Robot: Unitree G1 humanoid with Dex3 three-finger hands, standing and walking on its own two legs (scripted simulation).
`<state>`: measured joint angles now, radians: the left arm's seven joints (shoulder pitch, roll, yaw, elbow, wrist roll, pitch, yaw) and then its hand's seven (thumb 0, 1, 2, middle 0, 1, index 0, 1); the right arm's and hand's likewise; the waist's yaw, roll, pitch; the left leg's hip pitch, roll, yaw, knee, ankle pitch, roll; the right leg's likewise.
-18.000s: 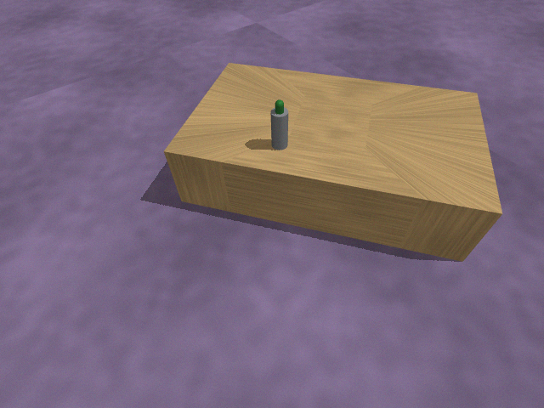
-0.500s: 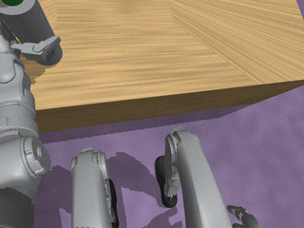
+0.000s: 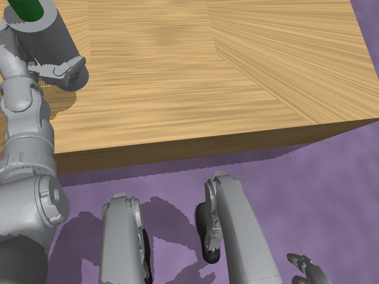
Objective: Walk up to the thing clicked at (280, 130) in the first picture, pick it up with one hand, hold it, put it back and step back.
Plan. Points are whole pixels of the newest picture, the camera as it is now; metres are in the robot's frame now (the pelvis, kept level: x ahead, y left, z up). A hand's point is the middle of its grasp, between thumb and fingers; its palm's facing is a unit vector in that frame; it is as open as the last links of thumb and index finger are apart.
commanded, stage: settle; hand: left
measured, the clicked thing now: (49, 41) +0.56 +0.18 +0.03
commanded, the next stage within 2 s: lift in 0.26 s
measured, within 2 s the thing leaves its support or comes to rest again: neither
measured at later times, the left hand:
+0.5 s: hand (54, 47) +0.55 +0.17 +0.03, palm faces +0.14 -0.99 -0.05, open 9.9 cm
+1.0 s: hand (21, 45) +0.49 +0.18 +0.12, palm faces +0.15 -0.99 -0.04, open 9.9 cm
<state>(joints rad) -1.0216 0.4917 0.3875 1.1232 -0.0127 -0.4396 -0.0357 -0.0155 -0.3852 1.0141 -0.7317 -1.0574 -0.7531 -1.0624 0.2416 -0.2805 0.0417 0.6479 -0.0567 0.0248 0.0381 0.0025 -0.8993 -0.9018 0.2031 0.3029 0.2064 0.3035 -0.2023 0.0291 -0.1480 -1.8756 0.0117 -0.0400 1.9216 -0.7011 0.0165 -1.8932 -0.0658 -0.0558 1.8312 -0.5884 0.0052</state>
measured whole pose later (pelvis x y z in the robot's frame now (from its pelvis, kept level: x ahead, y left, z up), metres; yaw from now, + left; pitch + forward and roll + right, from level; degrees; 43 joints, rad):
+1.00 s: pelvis +0.02 +0.00 +0.11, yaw +1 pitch +29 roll -4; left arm -0.65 0.31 0.27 0.88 -0.08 -0.45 0.01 -0.02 -0.38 1.02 -0.72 -1.08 -0.74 -1.08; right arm 0.23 -0.23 0.01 0.68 -0.02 0.01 0.01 0.01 -0.92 -0.91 0.20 0.30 0.21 0.30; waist -0.12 0.03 -0.16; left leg -1.40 0.03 -0.03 1.54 -0.63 0.01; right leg -1.42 -0.04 -0.06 1.45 -0.53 0.01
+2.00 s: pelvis +0.06 -0.01 +0.23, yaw +2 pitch +11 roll -2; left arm -0.28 0.20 0.12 0.61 -0.13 -0.39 0.02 -0.02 -0.44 1.09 -0.72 -1.11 -0.74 -1.11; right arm 0.24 -0.22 0.00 0.67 0.00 0.01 -0.02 0.01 -0.92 -0.91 0.20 0.30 0.21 0.30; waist -0.04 0.01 -0.06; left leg -0.70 0.03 -0.01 0.98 -0.49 0.00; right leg -0.72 -0.03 -0.06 0.93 -0.40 0.00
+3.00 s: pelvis +0.06 -0.01 +0.25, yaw +2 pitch +6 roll -1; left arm -0.17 0.19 0.12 0.53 -0.15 -0.39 -0.03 -0.02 -0.46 1.11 -0.72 -1.12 -0.74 -1.12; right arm 0.23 -0.22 0.00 0.67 0.01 -0.01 -0.03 0.01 -0.93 -0.91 0.20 0.30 0.21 0.30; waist -0.02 0.01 -0.02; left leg -0.51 0.03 0.00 0.83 -0.43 -0.01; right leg -0.54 -0.02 -0.05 0.79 -0.35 0.00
